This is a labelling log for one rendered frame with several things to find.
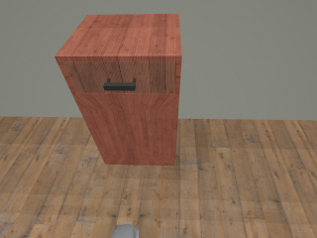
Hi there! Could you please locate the cabinet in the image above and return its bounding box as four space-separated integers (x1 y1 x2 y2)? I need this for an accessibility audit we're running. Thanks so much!
54 13 182 166

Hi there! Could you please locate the robot left thigh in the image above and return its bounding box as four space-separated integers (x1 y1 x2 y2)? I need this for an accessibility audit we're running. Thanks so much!
109 224 140 238

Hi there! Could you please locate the drawer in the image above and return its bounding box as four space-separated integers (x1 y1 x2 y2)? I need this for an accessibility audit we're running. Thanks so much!
63 61 175 94

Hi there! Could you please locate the handle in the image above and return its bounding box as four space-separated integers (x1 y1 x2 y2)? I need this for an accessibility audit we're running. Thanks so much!
103 78 136 91

